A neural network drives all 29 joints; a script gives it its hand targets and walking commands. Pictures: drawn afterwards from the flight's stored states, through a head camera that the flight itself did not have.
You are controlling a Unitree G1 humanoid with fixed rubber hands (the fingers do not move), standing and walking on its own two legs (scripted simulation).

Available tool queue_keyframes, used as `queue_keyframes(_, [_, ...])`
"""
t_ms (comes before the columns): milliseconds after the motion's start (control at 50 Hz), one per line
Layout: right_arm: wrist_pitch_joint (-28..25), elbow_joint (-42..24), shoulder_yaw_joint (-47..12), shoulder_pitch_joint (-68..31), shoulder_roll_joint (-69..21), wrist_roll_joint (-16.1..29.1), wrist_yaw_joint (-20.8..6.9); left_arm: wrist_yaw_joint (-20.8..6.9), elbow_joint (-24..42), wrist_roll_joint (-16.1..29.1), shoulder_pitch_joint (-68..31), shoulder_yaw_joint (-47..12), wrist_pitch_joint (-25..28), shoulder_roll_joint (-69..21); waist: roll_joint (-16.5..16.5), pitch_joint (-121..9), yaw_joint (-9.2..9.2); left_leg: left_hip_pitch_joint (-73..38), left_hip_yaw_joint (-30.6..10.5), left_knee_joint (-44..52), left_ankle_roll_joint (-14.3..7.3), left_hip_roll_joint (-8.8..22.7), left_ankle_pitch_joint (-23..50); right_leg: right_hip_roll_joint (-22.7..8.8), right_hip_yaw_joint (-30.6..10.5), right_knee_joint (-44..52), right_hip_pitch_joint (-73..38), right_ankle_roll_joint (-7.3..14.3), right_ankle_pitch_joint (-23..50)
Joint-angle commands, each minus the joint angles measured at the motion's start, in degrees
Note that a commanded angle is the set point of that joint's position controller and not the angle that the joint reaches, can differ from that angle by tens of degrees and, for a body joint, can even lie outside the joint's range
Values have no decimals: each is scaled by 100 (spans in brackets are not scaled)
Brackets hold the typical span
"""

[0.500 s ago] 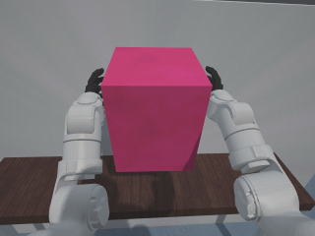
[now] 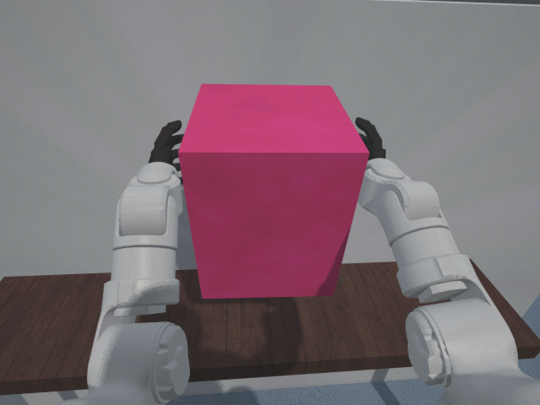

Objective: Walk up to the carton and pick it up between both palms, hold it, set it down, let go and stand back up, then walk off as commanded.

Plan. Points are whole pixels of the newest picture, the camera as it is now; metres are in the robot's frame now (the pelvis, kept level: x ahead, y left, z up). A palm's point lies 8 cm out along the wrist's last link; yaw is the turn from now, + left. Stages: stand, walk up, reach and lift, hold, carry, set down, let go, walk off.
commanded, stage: hold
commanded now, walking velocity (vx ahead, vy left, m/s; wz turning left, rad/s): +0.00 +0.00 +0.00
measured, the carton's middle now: (267, 190) +0.39 +0.00 +0.22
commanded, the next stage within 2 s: none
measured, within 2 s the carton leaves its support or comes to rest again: neither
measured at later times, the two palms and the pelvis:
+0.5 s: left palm (164, 174) +0.36 +0.15 +0.26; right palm (371, 167) +0.37 -0.14 +0.26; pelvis +0.00 +0.00 +0.00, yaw +1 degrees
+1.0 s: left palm (160, 177) +0.36 +0.15 +0.25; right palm (367, 170) +0.37 -0.14 +0.26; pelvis -0.01 +0.00 +0.00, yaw +0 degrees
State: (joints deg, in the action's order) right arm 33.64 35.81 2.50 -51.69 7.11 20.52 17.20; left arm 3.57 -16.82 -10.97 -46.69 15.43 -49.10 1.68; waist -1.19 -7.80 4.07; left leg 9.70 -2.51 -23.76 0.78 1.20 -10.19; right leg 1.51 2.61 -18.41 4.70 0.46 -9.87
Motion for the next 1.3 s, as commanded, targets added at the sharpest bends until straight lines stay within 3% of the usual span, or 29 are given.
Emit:
queue_keyframes(0, [-137,-2034,-1929,-5636,-3984,843,-827,-800,785,935,-4844,-2466,418,-3594,347,-2145,50,-1171,-31,253,119,-321,1309,273,-133,302,-226,-401,1135])
queue_keyframes(120, [-164,-2033,-1827,-5847,-4059,871,-837,-859,1033,963,-5202,-2560,434,-3634,437,-2354,68,-1142,-40,244,147,-297,1241,285,-118,245,-295,-389,1083])
queue_keyframes(140, [-103,-2066,-1968,-5552,-4010,972,-846,-846,1446,1055,-5226,-2576,461,-3633,283,-2484,143,-1231,-41,204,153,-313,1527,313,-140,201,-486,-423,1372])
queue_keyframes(180, [-153,-2341,-1997,-5736,-4098,1004,-840,-818,1517,1089,-5393,-2691,487,-3704,572,-2637,101,-1196,-16,178,216,-337,1563,324,-123,189,-447,-392,1335])
queue_keyframes(260, [-183,-2576,-1982,-5993,-4103,887,-819,-839,992,1091,-5008,-2545,410,-3578,154,-2344,-3,-1032,-41,242,91,-362,1276,301,-120,247,-297,-466,1186])
queue_keyframes(280, [-164,-2269,-1869,-5825,-3966,843,-813,-837,940,971,-5059,-2515,427,-3572,390,-2296,54,-1098,-21,255,125,-365,1140,275,-120,285,-271,-427,1090])
queue_keyframes(300, [-105,-2265,-2064,-5791,-4210,912,-794,-874,899,848,-4982,-2259,407,-3386,62,-2349,-113,-1025,33,302,-10,-377,1033,248,-144,277,-447,-490,1018])
queue_keyframes(320, [-135,-2359,-2003,-5852,-4174,924,-817,-861,1067,933,-5015,-2486,431,-3630,303,-2433,9,-1089,-23,256,70,-352,1164,277,-114,211,-339,-444,1162])
queue_keyframes(340, [-198,-2710,-2244,-5969,-4298,1100,-798,-859,1342,981,-4981,-2486,444,-3562,225,-2724,-86,-1253,-39,126,74,-347,1622,278,-147,132,-577,-466,1681])
queue_keyframes(400, [-55,-2705,-2133,-5556,-4003,1019,-712,-886,1341,1057,-4800,-2767,365,-3618,437,-2724,200,-1275,-84,97,177,-394,1706,305,-141,177,-613,-433,1831])
queue_keyframes(420, [-91,-2706,-2135,-5612,-4055,1065,-675,-873,1515,1141,-5061,-2765,405,-3600,377,-2834,173,-1367,-58,45,199,-400,1889,273,-147,119,-598,-520,2138])
queue_keyframes(520, [-21,-2525,-2123,-5639,-4166,917,-662,-1014,1176,824,-4788,-2312,328,-3332,174,-2074,-15,-1128,19,259,26,-425,1248,126,-174,222,-482,-601,1745])
queue_keyframes(540, [-10,-2261,-1930,-5680,-4026,863,-673,-1029,940,754,-4752,-2266,282,-3281,347,-1845,-3,-1063,15,323,79,-401,987,144,-149,310,-211,-564,1315])
queue_keyframes(560, [-26,-2091,-1843,-5653,-4034,795,-716,-1044,876,716,-4819,-2198,323,-3327,148,-1777,29,-998,14,389,29,-384,812,153,-167,351,-230,-544,941])
queue_keyframes(600, [-84,-2023,-1732,-5964,-4055,645,-806,-1018,852,843,-5343,-2322,371,-3456,230,-1786,26,-873,10,476,38,-314,465,191,-120,368,-63,-439,338])
queue_keyframes(660, [-208,-2218,-1816,-6162,-4193,779,-832,-935,1252,1062,-5611,-2706,492,-3713,519,-2459,123,-1019,-26,316,139,-315,1030,294,-62,170,-277,-420,818])
queue_keyframes(700, [-231,-2680,-2102,-6007,-4330,993,-797,-873,1677,1220,-5573,-2762,568,-3693,379,-3097,98,-1335,-18,112,144,-348,1663,326,-99,138,-550,-444,1488])
queue_keyframes(720, [-166,-2617,-2070,-5789,-4180,948,-767,-858,1226,1172,-5181,-2771,481,-3699,439,-2880,143,-1328,-52,101,156,-384,1617,283,-138,162,-425,-485,1572])
queue_keyframes(780, [-106,-2000,-1869,-5747,-3956,764,-804,-901,586,781,-4858,-2317,381,-3561,403,-2013,22,-1112,-80,345,91,-305,1078,234,-93,309,-214,-409,981])
queue_keyframes(840, [-110,-1567,-1720,-5627,-4001,717,-802,-992,742,681,-5049,-2177,372,-3492,349,-1880,30,-1028,0,451,41,-320,617,205,-97,412,-159,-420,404])
queue_keyframes(900, [-193,-1736,-1703,-5846,-4059,772,-869,-951,857,907,-5353,-2476,469,-3568,485,-2106,96,-902,10,408,118,-306,723,219,-112,296,-135,-393,574])
queue_keyframes(940, [-311,-2146,-1755,-6286,-4077,775,-912,-918,750,1009,-5406,-2534,496,-3702,327,-2433,36,-923,-48,366,107,-282,754,284,-113,319,-220,-371,493])
queue_keyframes(980, [-342,-2698,-1996,-6374,-4181,868,-877,-835,1024,1237,-5381,-2762,551,-3822,354,-2966,48,-1183,-26,141,104,-328,1310,290,-138,213,-341,-402,1170])
queue_keyframes(1020, [-356,-2681,-2042,-6370,-4144,931,-888,-737,1148,1294,-5489,-2869,603,-3899,488,-3049,13,-1209,-66,125,135,-324,1407,323,-123,206,-279,-385,1102])
queue_keyframes(1040, [-251,-2373,-1898,-6004,-4122,801,-852,-733,1097,1274,-5358,-2839,594,-3913,464,-2911,213,-1295,-103,165,156,-322,1437,323,-110,186,-276,-406,1266])
queue_keyframes(1060, [-173,-1885,-1814,-5756,-4046,743,-854,-765,700,1008,-5159,-2456,534,-3653,415,-2232,71,-1051,-38,293,95,-353,999,288,-144,334,-133,-388,833])
queue_keyframes(1140, [-200,-1663,-1665,-5877,-3963,710,-870,-868,615,896,-5171,-2370,504,-3629,451,-2174,60,-938,4,373,51,-344,535,170,-186,349,-128,-421,469])
queue_keyframes(1220, [-191,-1850,-1758,-5960,-4130,811,-849,-879,817,1045,-5494,-2464,576,-3623,398,-2277,107,-1003,-14,279,58,-355,846,176,-172,287,-191,-463,782])
queue_keyframes(1280, [-234,-2336,-2034,-6104,-4219,1025,-881,-753,1351,1249,-5543,-2740,625,-3816,499,-3128,77,-1306,-89,99,180,-302,1678,342,-90,103,-380,-374,1425])
